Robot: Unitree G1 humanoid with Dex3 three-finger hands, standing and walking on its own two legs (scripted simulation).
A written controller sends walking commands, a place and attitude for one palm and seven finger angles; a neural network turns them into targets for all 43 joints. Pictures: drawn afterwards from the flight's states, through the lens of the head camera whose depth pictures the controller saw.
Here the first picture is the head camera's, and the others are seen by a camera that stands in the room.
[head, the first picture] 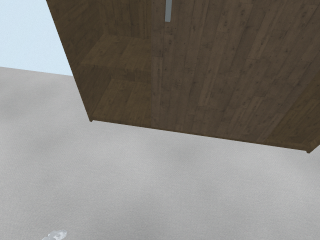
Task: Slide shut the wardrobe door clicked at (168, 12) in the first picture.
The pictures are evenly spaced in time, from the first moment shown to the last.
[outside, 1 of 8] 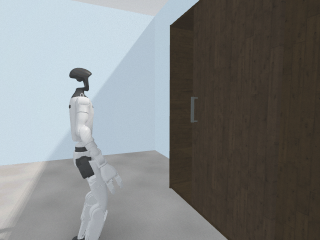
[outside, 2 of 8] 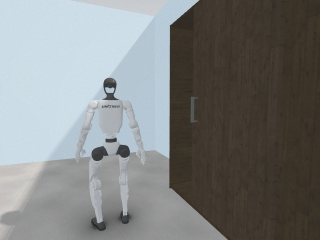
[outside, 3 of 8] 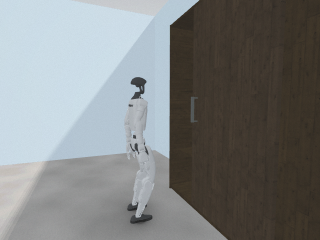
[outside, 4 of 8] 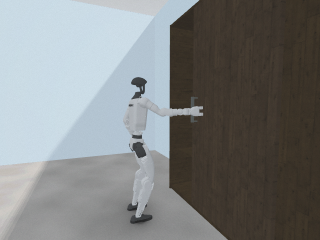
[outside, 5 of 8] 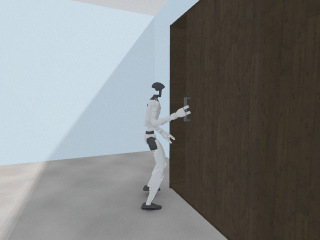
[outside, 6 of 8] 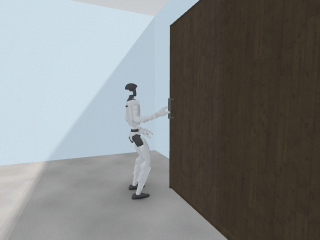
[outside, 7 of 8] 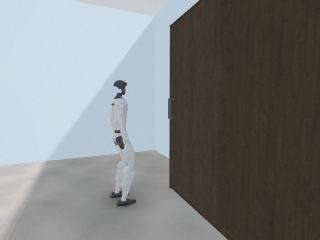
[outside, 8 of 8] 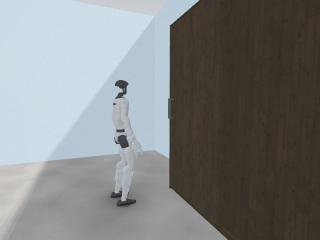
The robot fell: no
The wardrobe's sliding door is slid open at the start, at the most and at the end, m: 0.50 0.50 0.00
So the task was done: yes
